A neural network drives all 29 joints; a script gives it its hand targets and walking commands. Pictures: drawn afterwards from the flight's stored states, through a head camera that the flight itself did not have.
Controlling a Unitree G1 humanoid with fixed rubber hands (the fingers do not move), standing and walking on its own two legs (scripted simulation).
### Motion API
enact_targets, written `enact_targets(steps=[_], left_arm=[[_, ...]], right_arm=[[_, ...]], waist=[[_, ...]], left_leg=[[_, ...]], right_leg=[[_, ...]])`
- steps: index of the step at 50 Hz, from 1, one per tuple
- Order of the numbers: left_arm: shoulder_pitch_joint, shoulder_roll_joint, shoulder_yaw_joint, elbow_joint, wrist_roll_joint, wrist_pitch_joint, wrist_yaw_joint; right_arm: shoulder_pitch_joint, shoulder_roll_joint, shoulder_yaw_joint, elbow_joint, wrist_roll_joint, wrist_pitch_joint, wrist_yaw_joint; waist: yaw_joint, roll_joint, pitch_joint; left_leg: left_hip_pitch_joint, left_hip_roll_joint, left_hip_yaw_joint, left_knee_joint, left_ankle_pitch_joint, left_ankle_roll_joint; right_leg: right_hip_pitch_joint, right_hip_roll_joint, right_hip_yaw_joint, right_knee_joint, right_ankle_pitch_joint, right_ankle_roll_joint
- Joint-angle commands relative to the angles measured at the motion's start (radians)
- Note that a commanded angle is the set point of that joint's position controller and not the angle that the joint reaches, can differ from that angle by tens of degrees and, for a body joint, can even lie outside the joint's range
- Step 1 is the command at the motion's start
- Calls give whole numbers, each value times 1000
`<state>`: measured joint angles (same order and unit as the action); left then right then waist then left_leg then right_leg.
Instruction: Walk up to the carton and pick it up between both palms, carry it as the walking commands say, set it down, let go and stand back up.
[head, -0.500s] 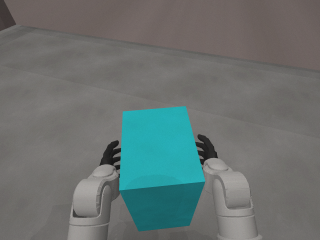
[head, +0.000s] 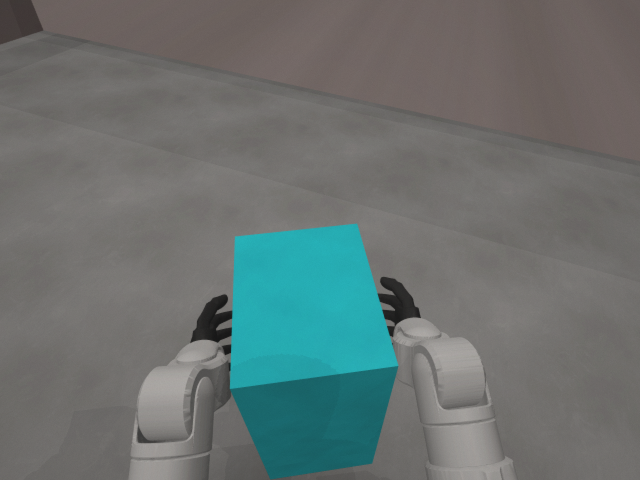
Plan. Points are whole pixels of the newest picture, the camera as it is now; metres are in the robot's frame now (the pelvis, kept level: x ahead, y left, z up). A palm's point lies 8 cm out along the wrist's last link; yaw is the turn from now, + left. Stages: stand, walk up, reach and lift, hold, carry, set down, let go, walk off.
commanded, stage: carry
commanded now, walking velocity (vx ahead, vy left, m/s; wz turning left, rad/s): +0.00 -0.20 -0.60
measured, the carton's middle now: (310, 361) +0.27 +0.03 +0.02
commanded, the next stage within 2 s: none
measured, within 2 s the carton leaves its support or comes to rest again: neither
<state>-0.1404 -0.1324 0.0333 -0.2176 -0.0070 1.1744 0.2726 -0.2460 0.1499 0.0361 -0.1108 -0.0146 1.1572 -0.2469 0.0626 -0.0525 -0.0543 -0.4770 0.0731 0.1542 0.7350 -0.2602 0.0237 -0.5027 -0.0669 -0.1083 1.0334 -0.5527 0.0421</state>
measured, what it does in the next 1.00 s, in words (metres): walks backwards: right foot, then left foot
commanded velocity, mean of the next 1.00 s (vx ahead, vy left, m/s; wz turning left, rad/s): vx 0.00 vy -0.04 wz -0.11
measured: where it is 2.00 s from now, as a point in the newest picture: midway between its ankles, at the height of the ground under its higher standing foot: outside the picture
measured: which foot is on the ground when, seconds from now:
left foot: down 0.00-0.14, up 0.16-0.28, down 0.30-1.00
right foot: up 0.00-0.06, down 0.08-0.74, up 0.76-0.84, down 0.86-1.00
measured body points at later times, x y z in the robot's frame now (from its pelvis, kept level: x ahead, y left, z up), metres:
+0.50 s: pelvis -0.09 +0.09 +0.00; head -0.09 +0.08 +0.45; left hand +0.22 +0.14 +0.08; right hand +0.17 -0.09 +0.08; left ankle +0.01 +0.16 -0.71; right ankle -0.06 -0.04 -0.71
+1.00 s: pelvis -0.16 +0.12 +0.01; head -0.18 +0.10 +0.46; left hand +0.14 +0.18 +0.09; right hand +0.10 -0.05 +0.08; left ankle -0.03 +0.18 -0.70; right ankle -0.11 +0.00 -0.71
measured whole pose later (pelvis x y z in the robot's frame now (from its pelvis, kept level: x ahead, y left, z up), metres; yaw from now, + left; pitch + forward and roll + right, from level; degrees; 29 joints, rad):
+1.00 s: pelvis -0.16 +0.12 +0.01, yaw -10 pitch +1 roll -1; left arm -0.25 -0.15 0.03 -0.14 -0.01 1.17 0.27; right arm -0.25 0.15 -0.04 -0.16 -0.02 1.16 -0.25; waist 0.00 0.06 -0.05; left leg -0.50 0.05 0.19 0.63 -0.24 0.02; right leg -0.43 -0.04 -0.11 0.64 -0.22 -0.02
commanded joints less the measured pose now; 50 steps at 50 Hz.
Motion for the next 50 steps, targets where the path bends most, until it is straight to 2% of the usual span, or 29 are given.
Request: enact_targets(steps=[1,3,4,5,6,9,12,13,14,15,16,19,21,23,24,25,26,28,31,32,33,34,36,38,42,43,45,46,50], left_arm=[[-731,-1044,-580,-297,-354,-97,-202],[-673,-1044,-551,-268,-344,-99,-203],[-639,-1031,-523,-247,-336,-101,-204],[-637,-994,-480,-249,-323,-119,-201],[-594,-1018,-459,-230,-295,-131,-198],[-510,-1055,-419,-226,-222,-129,-180],[-494,-1007,-430,-273,-196,-122,-147],[-476,-997,-430,-260,-187,-114,-139],[-455,-980,-423,-254,-171,-106,-131],[-433,-965,-414,-249,-155,-99,-124],[-417,-948,-422,-242,-144,-93,-119],[-457,-955,-437,-202,-152,-77,-124],[-523,-966,-438,-231,-196,-80,-136],[-563,-995,-428,-217,-222,-85,-147],[-584,-1011,-425,-199,-231,-88,-156],[-593,-1002,-420,-186,-232,-88,-160],[-599,-1006,-420,-179,-238,-93,-162],[-582,-1041,-420,-178,-230,-94,-163],[-592,-1045,-424,-203,-235,-83,-156],[-566,-1035,-423,-182,-228,-76,-153],[-558,-1025,-425,-194,-225,-74,-149],[-545,-1008,-421,-191,-213,-71,-146],[-579,-990,-437,-186,-195,-64,-139],[-574,-1009,-434,-150,-190,-60,-141],[-612,-1040,-417,-134,-221,-67,-154],[-623,-1040,-413,-133,-227,-72,-158],[-661,-1042,-412,-160,-239,-89,-164],[-653,-1048,-408,-175,-241,-102,-162],[-608,-1056,-403,-182,-241,-96,-164]], right_arm=[[-321,1020,312,-225,162,-112,105],[-299,1032,338,-210,165,-110,96],[-299,1027,352,-213,166,-110,92],[-326,1027,397,-271,191,-115,88],[-402,1008,442,-363,220,-117,97],[-473,1036,492,-425,289,-113,124],[-439,997,475,-428,329,-104,140],[-424,988,461,-414,329,-97,143],[-408,960,445,-391,323,-92,145],[-383,948,440,-365,317,-85,146],[-369,943,448,-349,317,-77,150],[-311,985,436,-251,286,-50,155],[-336,979,414,-259,272,-49,151],[-366,980,410,-271,257,-54,142],[-403,973,411,-296,249,-61,137],[-420,968,410,-310,238,-61,132],[-435,946,409,-339,235,-62,129],[-501,973,413,-368,257,-68,133],[-469,1002,405,-342,259,-63,125],[-461,992,398,-332,256,-56,123],[-438,979,387,-313,250,-51,123],[-399,964,373,-277,243,-45,126],[-366,975,362,-201,235,-33,133],[-383,995,371,-191,239,-29,142],[-463,1000,373,-222,236,-38,142],[-465,1005,374,-215,231,-42,139],[-493,1008,390,-264,235,-53,136],[-502,1012,398,-288,245,-59,135],[-499,1036,412,-317,253,-65,123]], waist=[[-85,250,-388],[-69,167,-430],[-66,41,-430],[-71,-341,-415],[-73,-414,-353],[-77,-103,-384],[-79,27,-494],[-84,88,-522],[-85,265,-523],[-72,446,-507],[-70,462,-475],[-68,252,-399],[-60,262,-396],[-57,152,-419],[-60,57,-419],[-66,-120,-411],[-68,-256,-405],[-73,-180,-350],[-88,-28,-385],[-86,20,-386],[-83,146,-397],[-78,240,-400],[-79,294,-341],[-70,245,-313],[-53,187,-342],[-57,92,-364],[-75,-145,-394],[-79,-190,-391],[-89,-6,-418]], left_leg=[[217,355,-289,-392,-177,115],[135,357,-238,-326,-155,76],[28,312,-169,-230,-132,16],[-158,122,2,25,-192,-55],[-191,35,-39,159,-269,-71],[-5,49,-66,192,-145,-56],[205,30,-9,-126,-40,-39],[307,73,-41,-238,26,-30],[395,253,-256,-294,161,13],[447,410,-440,-318,298,92],[422,432,-438,-303,319,161],[253,311,-274,-324,169,94],[171,286,-204,-306,160,62],[118,240,-121,-286,46,21],[74,186,-63,-209,16,-13],[-24,92,-8,-79,-64,-60],[-6,21,-8,0,-216,-68],[163,18,-63,143,-167,-47],[293,8,-38,-73,-73,-22],[281,33,-73,-196,-79,-15],[263,138,-210,-316,-85,4],[211,213,-329,-410,-225,34],[14,267,-360,-541,-507,85],[-29,239,-296,-546,-499,69],[-1,164,-171,-434,-357,26],[31,128,-132,-357,-258,14],[71,21,-53,-161,-89,-35],[169,6,-61,-84,-85,-37],[288,54,-103,-244,-37,-9]], right_leg=[[65,-16,47,-259,84,-55],[282,12,34,-502,152,-94],[409,-36,129,-633,151,-126],[459,-242,454,-768,177,-189],[356,-258,482,-758,288,-254],[269,-125,213,-621,477,-195],[249,-95,137,-489,578,-136],[198,-85,117,-440,533,-111],[71,-25,71,-310,396,-69],[-85,42,31,-200,50,-46],[-115,39,53,-98,-63,-43],[15,39,23,-156,73,-56],[137,56,-19,-299,170,-74],[300,52,-27,-489,273,-86],[363,-12,61,-584,284,-100],[400,-172,292,-664,338,-131],[283,-258,379,-703,245,-185],[10,-234,326,-794,-120,-159],[17,-119,119,-632,23,-89],[51,-88,84,-563,86,-74],[67,-35,26,-430,162,-51],[65,15,10,-364,162,-44],[140,52,-5,-168,81,-62],[158,53,1,-148,104,-80],[265,37,-6,-447,214,-103],[290,-3,57,-574,211,-111],[195,-181,342,-755,-50,-143],[75,-194,328,-775,-140,-138],[68,-80,111,-629,37,-68]])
